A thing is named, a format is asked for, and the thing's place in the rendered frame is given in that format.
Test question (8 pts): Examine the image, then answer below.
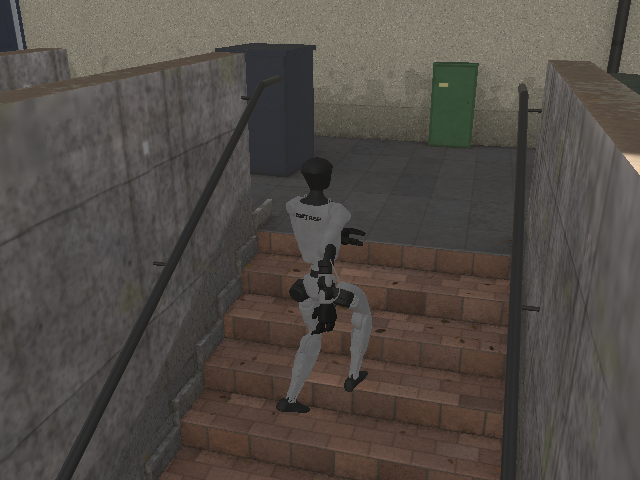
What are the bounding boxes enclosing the stairs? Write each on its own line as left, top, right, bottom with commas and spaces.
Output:
158, 231, 511, 480

